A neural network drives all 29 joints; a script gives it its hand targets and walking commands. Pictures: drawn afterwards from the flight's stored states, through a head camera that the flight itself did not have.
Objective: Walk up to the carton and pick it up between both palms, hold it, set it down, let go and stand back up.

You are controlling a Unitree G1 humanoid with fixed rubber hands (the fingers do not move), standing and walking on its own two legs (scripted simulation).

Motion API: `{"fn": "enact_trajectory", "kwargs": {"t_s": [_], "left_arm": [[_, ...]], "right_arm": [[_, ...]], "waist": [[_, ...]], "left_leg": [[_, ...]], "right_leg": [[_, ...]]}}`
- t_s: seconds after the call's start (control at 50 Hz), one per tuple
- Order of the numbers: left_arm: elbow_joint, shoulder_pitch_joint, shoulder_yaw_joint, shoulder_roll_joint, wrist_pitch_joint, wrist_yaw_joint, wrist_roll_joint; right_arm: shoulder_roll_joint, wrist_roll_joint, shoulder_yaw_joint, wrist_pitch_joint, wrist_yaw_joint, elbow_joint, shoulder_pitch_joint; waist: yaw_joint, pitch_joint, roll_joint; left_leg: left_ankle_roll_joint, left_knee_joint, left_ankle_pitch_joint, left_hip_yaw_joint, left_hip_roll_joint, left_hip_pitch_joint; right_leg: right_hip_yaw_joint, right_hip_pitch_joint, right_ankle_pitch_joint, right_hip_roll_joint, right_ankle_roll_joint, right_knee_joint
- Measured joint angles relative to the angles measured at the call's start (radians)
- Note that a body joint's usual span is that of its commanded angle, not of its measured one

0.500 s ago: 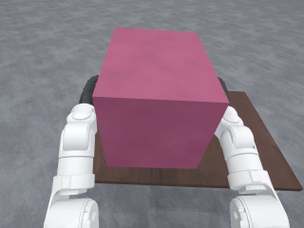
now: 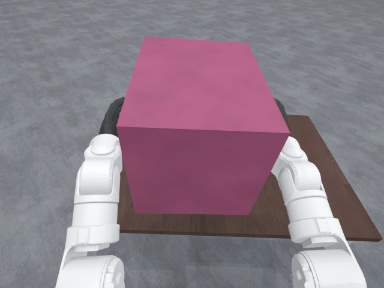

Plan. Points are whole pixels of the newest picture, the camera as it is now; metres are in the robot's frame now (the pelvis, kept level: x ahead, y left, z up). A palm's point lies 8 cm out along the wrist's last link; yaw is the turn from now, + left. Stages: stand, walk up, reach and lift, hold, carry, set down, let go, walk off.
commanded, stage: hold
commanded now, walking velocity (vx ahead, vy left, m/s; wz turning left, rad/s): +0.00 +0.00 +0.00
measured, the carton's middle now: (194, 122) +0.41 +0.00 +0.16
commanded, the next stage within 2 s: set down in 0.40 s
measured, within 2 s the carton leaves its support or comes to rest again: neither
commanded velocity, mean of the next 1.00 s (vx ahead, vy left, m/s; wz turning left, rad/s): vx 0.00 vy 0.00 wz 0.00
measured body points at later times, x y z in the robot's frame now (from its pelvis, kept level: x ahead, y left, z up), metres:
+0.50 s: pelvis +0.00 -0.01 +0.00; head -0.04 +0.01 +0.45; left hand +0.37 +0.18 +0.17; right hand +0.39 -0.16 +0.18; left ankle +0.03 +0.12 -0.75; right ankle +0.00 -0.12 -0.75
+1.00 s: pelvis +0.01 -0.01 +0.00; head +0.00 +0.02 +0.45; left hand +0.39 +0.17 +0.11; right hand +0.39 -0.17 +0.11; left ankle +0.03 +0.12 -0.75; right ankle +0.00 -0.12 -0.75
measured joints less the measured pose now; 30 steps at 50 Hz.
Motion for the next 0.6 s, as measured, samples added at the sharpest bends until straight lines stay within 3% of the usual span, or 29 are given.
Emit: {"fn": "enact_trajectory", "kwargs": {"t_s": [0.26,0.48,0.6], "left_arm": [[0.053,-0.049,0.035,-0.004,0.0,0.0,0.004],[0.042,-0.028,0.047,0.007,-0.033,-0.025,0.006],[0.063,-0.008,0.053,-0.015,-0.109,-0.039,0.028]], "right_arm": [[-0.003,-0.019,-0.007,-0.002,0.017,0.073,-0.066],[0.026,-0.027,-0.016,-0.016,0.005,0.052,-0.052],[0.046,-0.075,-0.036,-0.094,0.026,0.062,-0.012]], "waist": [[0.02,0.019,0.006],[0.0,0.03,-0.005],[0.001,0.04,-0.001]], "left_leg": [[-0.005,-0.019,0.013,-0.001,0.004,0.004],[-0.01,-0.014,0.002,-0.021,0.003,0.035],[-0.008,-0.002,-0.011,-0.016,0.0,0.056]], "right_leg": [[-0.002,-0.002,0.006,0.003,-0.006,-0.005],[-0.022,0.042,-0.006,0.004,-0.009,-0.013],[-0.02,0.062,-0.016,0.001,-0.007,-0.003]]}}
